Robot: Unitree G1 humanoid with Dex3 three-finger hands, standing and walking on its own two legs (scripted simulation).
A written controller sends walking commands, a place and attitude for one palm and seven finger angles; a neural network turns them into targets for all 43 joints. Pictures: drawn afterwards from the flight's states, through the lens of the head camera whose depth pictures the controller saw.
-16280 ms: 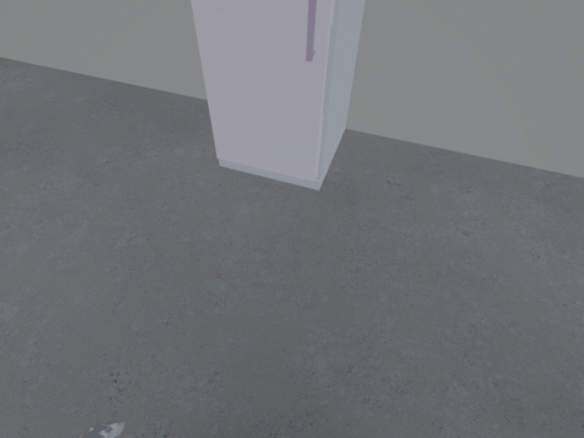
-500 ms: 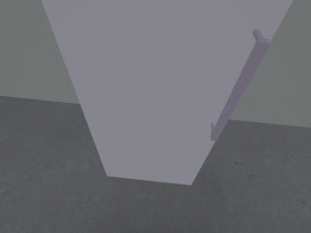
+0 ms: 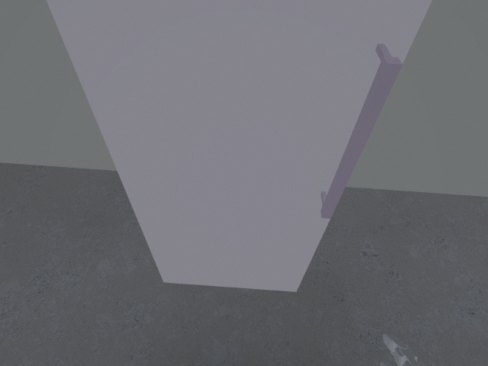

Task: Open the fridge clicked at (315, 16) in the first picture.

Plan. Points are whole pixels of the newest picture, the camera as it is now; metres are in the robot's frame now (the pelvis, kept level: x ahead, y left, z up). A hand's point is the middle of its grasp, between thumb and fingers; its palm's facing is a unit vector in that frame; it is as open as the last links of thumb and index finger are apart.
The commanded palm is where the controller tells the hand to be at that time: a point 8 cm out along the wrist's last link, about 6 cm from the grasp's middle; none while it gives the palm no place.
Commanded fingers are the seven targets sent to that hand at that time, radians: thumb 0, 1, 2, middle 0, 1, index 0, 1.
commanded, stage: raise the hand to about handle height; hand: right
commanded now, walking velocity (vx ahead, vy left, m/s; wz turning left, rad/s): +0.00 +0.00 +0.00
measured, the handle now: (348, 148) +0.47 -0.17 +0.11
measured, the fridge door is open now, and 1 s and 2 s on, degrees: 0 0 0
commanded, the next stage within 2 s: move the hooked fingers beside the handle in 1.98 s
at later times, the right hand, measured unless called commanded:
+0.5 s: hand (403, 357) +0.15 -0.21 +0.01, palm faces +0.07 +1.00 -0.06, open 9.8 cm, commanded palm +0.13 -0.27 +0.00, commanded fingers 0.00 -0.15 -0.58 0.25 0.78 0.25 0.78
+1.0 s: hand (418, 312) +0.21 -0.25 +0.03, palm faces -0.01 +1.00 -0.06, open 12.7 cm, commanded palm +0.18 -0.31 +0.06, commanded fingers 0.00 0.43 -0.33 0.29 1.15 0.29 1.15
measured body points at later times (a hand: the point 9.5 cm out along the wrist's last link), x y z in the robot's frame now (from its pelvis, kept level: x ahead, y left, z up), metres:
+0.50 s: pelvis -0.05 -0.01 -0.08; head +0.01 -0.04 +0.37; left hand +0.19 +0.18 -0.13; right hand +0.14 -0.27 +0.01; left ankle +0.01 +0.12 -0.73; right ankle -0.03 -0.13 -0.73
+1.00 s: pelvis -0.02 -0.02 -0.04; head +0.01 -0.03 +0.41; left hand +0.15 +0.23 -0.10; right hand +0.20 -0.30 +0.03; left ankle +0.01 +0.12 -0.73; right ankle -0.03 -0.13 -0.73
